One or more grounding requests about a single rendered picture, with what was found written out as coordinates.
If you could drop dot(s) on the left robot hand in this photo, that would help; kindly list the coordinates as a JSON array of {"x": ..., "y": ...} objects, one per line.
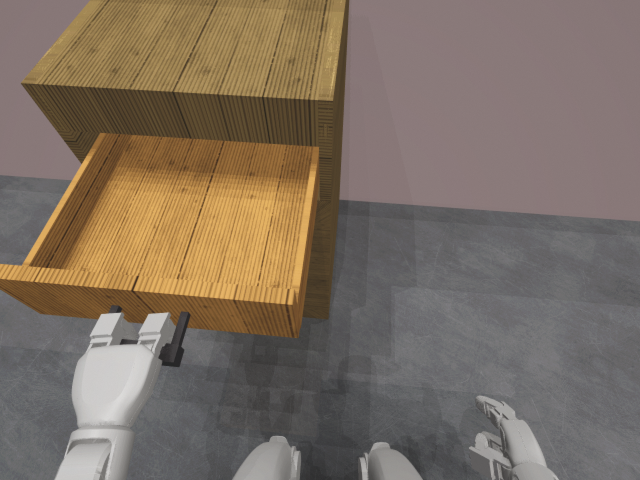
[{"x": 112, "y": 383}]

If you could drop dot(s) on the right robot hand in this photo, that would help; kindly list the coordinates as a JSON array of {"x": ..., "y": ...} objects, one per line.
[{"x": 495, "y": 457}]

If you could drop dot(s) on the left robot forearm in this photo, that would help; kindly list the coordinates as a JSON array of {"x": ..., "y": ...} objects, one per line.
[{"x": 97, "y": 452}]

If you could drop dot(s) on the robot shin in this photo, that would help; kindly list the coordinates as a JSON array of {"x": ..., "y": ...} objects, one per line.
[
  {"x": 278, "y": 439},
  {"x": 380, "y": 445}
]

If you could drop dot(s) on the cabinet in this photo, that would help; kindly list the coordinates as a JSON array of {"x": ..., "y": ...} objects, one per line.
[{"x": 259, "y": 71}]

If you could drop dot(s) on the handle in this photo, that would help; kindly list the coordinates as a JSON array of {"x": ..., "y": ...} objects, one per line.
[{"x": 170, "y": 354}]

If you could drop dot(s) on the drawer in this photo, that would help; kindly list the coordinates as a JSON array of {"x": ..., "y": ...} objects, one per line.
[{"x": 220, "y": 229}]

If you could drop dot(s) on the robot left shin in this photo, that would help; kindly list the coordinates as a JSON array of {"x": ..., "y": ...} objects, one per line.
[{"x": 278, "y": 439}]

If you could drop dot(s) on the robot right shin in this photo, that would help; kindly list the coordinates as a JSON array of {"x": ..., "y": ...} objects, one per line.
[{"x": 380, "y": 445}]

